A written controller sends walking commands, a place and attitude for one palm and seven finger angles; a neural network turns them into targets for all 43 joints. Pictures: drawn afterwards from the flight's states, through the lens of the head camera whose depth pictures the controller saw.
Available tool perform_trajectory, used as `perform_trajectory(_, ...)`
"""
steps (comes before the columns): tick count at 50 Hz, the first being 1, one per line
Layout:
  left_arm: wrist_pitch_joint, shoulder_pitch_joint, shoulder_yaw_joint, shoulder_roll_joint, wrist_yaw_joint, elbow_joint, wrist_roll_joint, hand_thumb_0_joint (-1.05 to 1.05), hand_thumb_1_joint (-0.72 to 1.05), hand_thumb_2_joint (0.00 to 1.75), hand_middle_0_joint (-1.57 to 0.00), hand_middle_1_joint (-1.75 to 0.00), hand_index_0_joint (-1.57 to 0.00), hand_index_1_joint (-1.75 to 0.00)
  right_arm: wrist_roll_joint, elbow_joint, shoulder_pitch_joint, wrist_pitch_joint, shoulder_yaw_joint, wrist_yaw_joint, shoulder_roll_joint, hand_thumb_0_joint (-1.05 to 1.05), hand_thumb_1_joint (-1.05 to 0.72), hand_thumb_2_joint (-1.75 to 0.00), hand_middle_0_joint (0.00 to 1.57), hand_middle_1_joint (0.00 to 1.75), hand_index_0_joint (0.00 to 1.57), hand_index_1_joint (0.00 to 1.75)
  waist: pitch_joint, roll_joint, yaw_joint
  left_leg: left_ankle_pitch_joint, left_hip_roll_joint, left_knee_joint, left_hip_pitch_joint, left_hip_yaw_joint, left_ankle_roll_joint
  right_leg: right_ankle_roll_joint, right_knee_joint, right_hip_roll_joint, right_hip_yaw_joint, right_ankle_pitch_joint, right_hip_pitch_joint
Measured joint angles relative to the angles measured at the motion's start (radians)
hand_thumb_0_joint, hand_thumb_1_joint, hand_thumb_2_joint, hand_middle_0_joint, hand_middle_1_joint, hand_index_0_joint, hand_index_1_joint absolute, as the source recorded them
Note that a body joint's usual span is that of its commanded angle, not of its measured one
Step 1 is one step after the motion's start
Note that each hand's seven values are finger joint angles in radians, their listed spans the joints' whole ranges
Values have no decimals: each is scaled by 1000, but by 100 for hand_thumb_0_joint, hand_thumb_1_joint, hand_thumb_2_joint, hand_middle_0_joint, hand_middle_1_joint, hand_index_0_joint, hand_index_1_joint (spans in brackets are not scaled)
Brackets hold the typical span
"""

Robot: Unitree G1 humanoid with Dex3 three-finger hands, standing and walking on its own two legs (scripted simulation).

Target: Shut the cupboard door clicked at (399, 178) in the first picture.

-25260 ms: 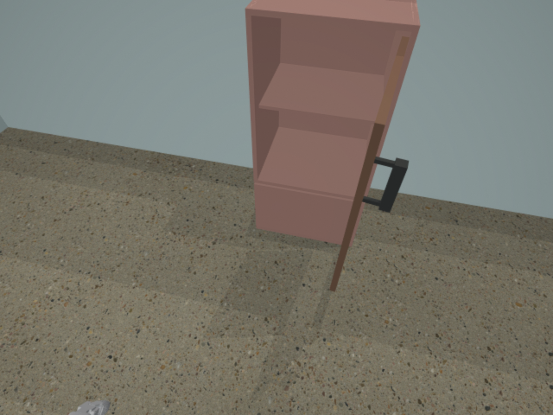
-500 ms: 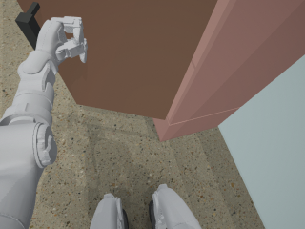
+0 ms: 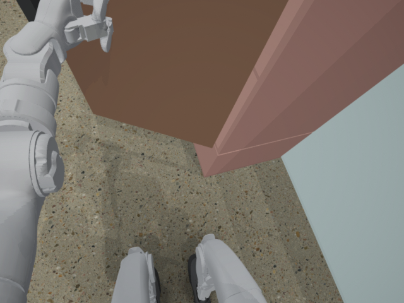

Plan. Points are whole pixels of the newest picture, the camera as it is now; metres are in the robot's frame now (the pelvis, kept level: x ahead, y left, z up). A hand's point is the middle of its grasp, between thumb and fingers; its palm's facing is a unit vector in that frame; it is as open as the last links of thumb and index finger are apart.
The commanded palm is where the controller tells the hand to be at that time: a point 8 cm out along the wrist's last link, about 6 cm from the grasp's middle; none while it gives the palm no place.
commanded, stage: pull the fist back off the door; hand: left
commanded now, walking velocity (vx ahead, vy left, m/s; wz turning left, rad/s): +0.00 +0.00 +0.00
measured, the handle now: (44, 5) +0.63 +0.18 +0.10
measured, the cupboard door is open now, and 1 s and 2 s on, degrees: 59 55 55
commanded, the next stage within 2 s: draw the hand back to the body in 0.86 s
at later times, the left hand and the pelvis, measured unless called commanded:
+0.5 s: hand (117, 31) +0.57 +0.07 +0.10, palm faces +0.04 -1.00 -0.02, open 3.1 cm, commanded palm +0.52 +0.11 +0.10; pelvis +0.03 +0.00 +0.03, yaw +0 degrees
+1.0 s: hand (119, 66) +0.50 +0.07 +0.11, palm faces +0.03 -1.00 -0.04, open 3.1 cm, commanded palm +0.46 +0.13 +0.11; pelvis +0.02 -0.02 +0.04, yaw +2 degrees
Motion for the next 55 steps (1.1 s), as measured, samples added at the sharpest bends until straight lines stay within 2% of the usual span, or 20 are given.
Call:
perform_trajectory(1,9,-6,25,-14,25,2,-1,4,94,97,-130,-150,-130,-150,-4,-4,5,0,-1,2,0,0,-90,-89,20,30,20,30,-2,3,2,0,0,2,-7,-2,0,1,1,0,-2,0,-5)
perform_trajectory(2,14,-9,55,-34,81,4,-5,4,92,96,-130,-150,-130,-150,-10,-12,14,-1,-3,8,0,0,-90,-89,20,30,20,30,-6,8,6,0,0,3,-14,-3,0,2,0,0,-3,1,-11)
perform_trajectory(5,6,-5,141,-104,317,-6,-1,4,86,93,-130,-150,-130,-150,-39,-36,37,1,-5,46,8,0,-90,-89,20,30,20,30,-17,9,8,4,-2,-2,-23,2,0,6,-2,-3,2,4,-23)
perform_trajectory(6,-9,3,159,-126,403,-17,15,4,85,92,-130,-150,-130,-150,-51,-44,45,3,-7,63,12,0,-90,-89,20,30,20,30,-20,10,8,6,-3,-5,-26,4,0,6,-3,-3,4,5,-27)
perform_trajectory(8,-57,29,161,-157,543,-42,76,3,85,91,-130,-150,-130,-150,-74,-54,58,9,-13,97,24,0,-90,-89,20,30,20,30,-27,12,5,8,-4,-11,-27,9,0,7,-4,-5,9,6,-32)
perform_trajectory(9,-83,45,150,-168,589,-51,106,3,86,91,-130,-150,-130,-150,-81,-55,63,15,-16,113,31,0,-90,-89,20,30,20,30,-28,13,3,8,-4,-14,-25,12,-1,7,-5,-5,12,5,-31)
perform_trajectory(11,-121,72,129,-181,633,-58,147,2,88,92,-130,-150,-130,-150,-84,-49,70,33,-19,135,43,0,-90,-89,20,30,20,30,-27,15,2,7,-4,-22,-13,15,-1,7,-10,-4,16,4,-22)
perform_trajectory(14,-131,98,130,-190,623,-41,153,1,91,93,-130,-150,-130,-150,-76,-38,79,66,-16,143,55,0,-90,-89,20,30,20,30,-23,19,0,8,-3,-45,19,20,-2,6,-29,-2,22,6,7)
perform_trajectory(18,-131,156,162,-205,591,-50,119,0,93,92,-130,-150,-130,-150,-64,-42,100,91,-16,138,57,0,-90,-89,20,30,20,30,-23,22,6,14,0,-92,81,32,-4,5,-69,4,37,13,60)
perform_trajectory(21,-168,230,169,-231,582,-95,96,0,92,92,-130,-150,-130,-150,-59,-50,118,98,-25,137,53,0,-90,-89,20,30,20,30,-28,21,22,17,2,-132,137,44,-6,5,-100,8,51,16,108)
perform_trajectory(27,-216,356,133,-289,571,-148,73,1,91,90,-130,-150,-130,-150,-47,-57,116,119,-47,134,37,1,-90,-89,20,30,20,30,-32,9,60,22,-3,-188,229,52,-10,1,-141,6,61,14,191)
perform_trajectory(32,-261,472,75,-357,574,-245,49,1,90,90,-130,-150,-130,-150,-39,-61,79,126,-75,128,25,1,-91,-89,20,30,20,30,-35,-5,97,24,-9,-210,277,48,-15,-2,-154,1,60,9,238)
perform_trajectory(40,-290,578,4,-428,592,-314,51,1,90,90,-131,-150,-130,-150,-27,-69,-24,127,-90,109,16,1,-91,-89,20,30,20,30,-35,-20,137,29,-19,-220,325,45,-19,-6,-151,-9,56,3,283)
perform_trajectory(44,-299,576,-7,-432,596,-299,53,1,90,90,-131,-150,-130,-150,-23,-72,-70,121,-80,97,25,1,-91,-89,20,30,20,30,-30,-25,144,35,-23,-219,334,42,-21,-8,-145,-13,53,4,292)
perform_trajectory(51,-292,493,8,-391,580,-222,46,1,90,90,-131,-150,-130,-150,-19,-69,-99,107,-58,83,43,0,-91,-89,20,30,20,30,-28,-26,132,45,-25,-200,303,34,-24,-13,-126,-17,44,10,263)
perform_trajectory(55,-275,564,34,-382,546,-327,21,1,90,90,-131,-150,-130,-150,-9,-80,-64,120,-58,83,46,1,-91,-89,20,30,20,30,-30,-20,141,49,-19,-219,328,51,-24,-12,-140,-10,61,19,279)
